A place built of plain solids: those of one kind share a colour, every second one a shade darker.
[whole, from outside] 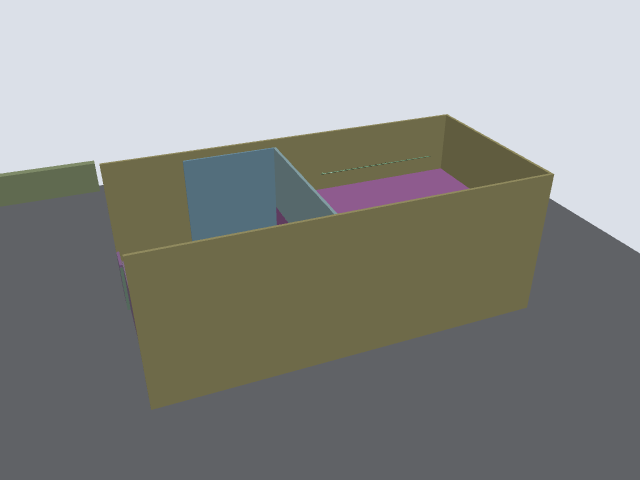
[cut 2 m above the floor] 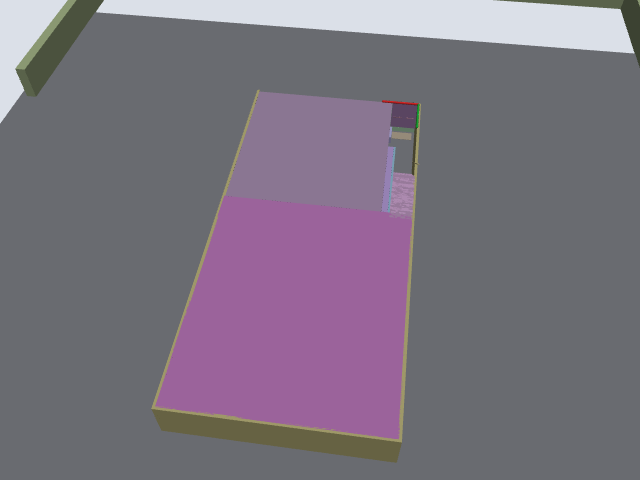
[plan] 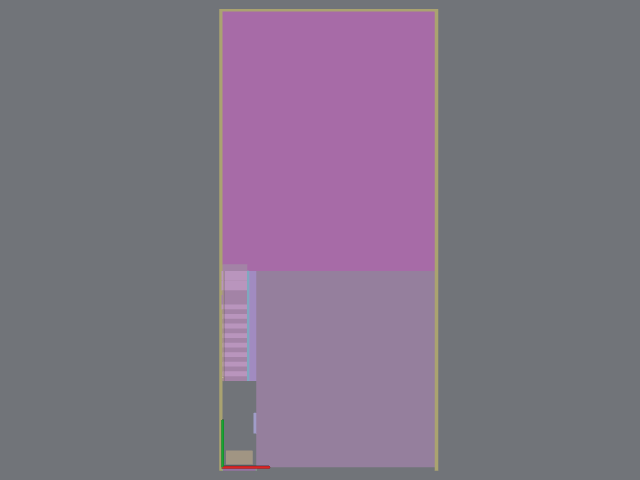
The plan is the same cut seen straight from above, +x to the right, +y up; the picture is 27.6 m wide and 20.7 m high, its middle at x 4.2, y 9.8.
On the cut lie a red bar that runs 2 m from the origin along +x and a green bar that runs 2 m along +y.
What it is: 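A dance studio over shops in an old town building, fitted out in the 1980s to 2010s; the building 9.2 x 19.6 m inside; of the ground floor only the lobby is a room, 1.45 m broad and 3.72 m long under a ceiling 2.81 m high, its street end glazed from wall to wall; the rest is shops, unseen; over the flight a stairwell up to the studio's ceiling, 7.81 m over the ground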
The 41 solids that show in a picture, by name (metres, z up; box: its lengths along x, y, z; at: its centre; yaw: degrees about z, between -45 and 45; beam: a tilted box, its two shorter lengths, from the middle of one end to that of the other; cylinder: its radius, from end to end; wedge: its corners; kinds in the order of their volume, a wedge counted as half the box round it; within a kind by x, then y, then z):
{
 "upper_1": {"box": [9.25, 11.2, 4.44], "at": [4.58, 14.06, 2.17]},
 "shops_1": {"box": [7.7, 8.46, 3.06], "at": [5.3, 4.23, 1.48]},
 "street_hedge_1": {"box": [0.6, 15.85, 2.25], "at": [-14.7, -8.07, 1.07]},
 "street_hedge_2": {"box": [39.15, 0.6, 2.25], "at": [4.58, -16.3, 1.07]},
 "street_hedge_3": {"box": [0.6, 15.85, 2.25], "at": [23.85, -8.07, 1.07]},
 "wall_1": {"box": [0.15, 19.91, 7.86], "at": [-0.07, 9.8, 3.88]},
 "wall_2": {"box": [9.45, 0.15, 7.86], "at": [4.58, 19.68, 3.88]},
 "wall_3": {"box": [0.15, 19.91, 7.86], "at": [9.22, 9.8, 3.88]},
 "stair_step_1": {"box": [1.11, 0.41, 0.22], "at": [0.51, 3.93, 0.06]},
 "stair_step_2": {"box": [1.11, 0.41, 0.4], "at": [0.51, 4.13, 0.15]},
 "stair_step_3": {"box": [1.11, 0.41, 0.59], "at": [0.51, 4.34, 0.24]},
 "stair_step_4": {"box": [1.11, 0.41, 0.77], "at": [0.51, 4.55, 0.34]},
 "stair_step_5": {"box": [1.11, 0.41, 0.95], "at": [0.51, 4.75, 0.43]},
 "stair_step_6": {"box": [1.11, 0.41, 1.14], "at": [0.51, 4.96, 0.52]},
 "stair_step_7": {"box": [1.11, 0.41, 1.32], "at": [0.51, 5.16, 0.61]},
 "stair_step_8": {"box": [1.11, 0.41, 1.51], "at": [0.51, 5.37, 0.7]},
 "stair_step_9": {"box": [1.11, 0.41, 1.69], "at": [0.51, 5.58, 0.79]},
 "stair_step_10": {"box": [1.11, 0.41, 1.87], "at": [0.51, 5.78, 0.89]},
 "stair_step_11": {"box": [1.11, 0.41, 2.06], "at": [0.51, 5.99, 0.98]},
 "stair_step_12": {"box": [1.11, 0.41, 2.24], "at": [0.51, 6.19, 1.07]},
 "stair_step_13": {"box": [1.11, 0.41, 2.42], "at": [0.51, 6.4, 1.16]},
 "stair_step_14": {"box": [1.11, 0.41, 2.61], "at": [0.51, 6.61, 1.25]},
 "stair_step_15": {"box": [1.11, 0.41, 2.79], "at": [0.51, 6.81, 1.34]},
 "stair_step_16": {"box": [1.11, 0.41, 2.97], "at": [0.51, 7.02, 1.44]},
 "stair_step_17": {"box": [1.11, 0.41, 3.16], "at": [0.51, 7.22, 1.53]},
 "stair_step_18": {"box": [1.11, 0.41, 3.34], "at": [0.51, 7.43, 1.62]},
 "stair_step_19": {"box": [1.11, 0.41, 3.52], "at": [0.51, 7.64, 1.71]},
 "stair_step_20": {"box": [1.11, 0.41, 3.71], "at": [0.51, 7.84, 1.8]},
 "stair_step_21": {"box": [1.11, 0.41, 3.89], "at": [0.51, 8.05, 1.89]},
 "stair_step_22": {"box": [1.11, 0.41, 4.07], "at": [0.51, 8.25, 1.99]},
 "stair_step_23": {"box": [1.11, 0.51, 4.26], "at": [0.51, 8.51, 2.08]},
 "shops_return_1": {"box": [0.3, 4.74, 3.06], "at": [1.3, 6.09, 1.48]},
 "entrance_wall_1": {"box": [8.1, 0.15, 3.47], "at": [5.1, 8.54, 6.08]},
 "stair_partition_1": {"box": [0.1, 4.75, 7.86], "at": [1.1, 6.1, 3.88]},
 "window_wall_1": {"box": [1.45, 0.15, 2.86], "at": [0.72, -0.07, 1.38]},
 "letter_boxes_1": {"box": [0.12, 0.9, 0.42], "at": [1.39, 1.9, 1.26]},
 "door_mat_1": {"box": [1.15, 0.6, 0.07], "at": [0.72, 0.42, -0.02]},
 "street_door_kick_1": {"box": [1.45, 0.05, 0.35], "at": [0.72, -0.02, 0.12]},
 "front_corner_1": {"box": [0.04, 0.17, 2.71], "at": [1.45, -0.07, 1.3]},
 "barre_near_1": {"cylinder": 0.02, "from": [0.22, 11.46, 5.44], "to": [0.22, 18.61, 5.44]},
 "stair_wall_rail_1": {"cylinder": 0.02, "from": [0.06, 3.72, 1.05], "to": [0.06, 8.46, 5.27]}
}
